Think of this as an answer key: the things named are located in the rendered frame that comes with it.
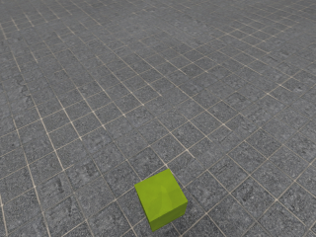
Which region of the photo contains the carton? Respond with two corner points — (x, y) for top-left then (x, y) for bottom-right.
(134, 168), (188, 232)

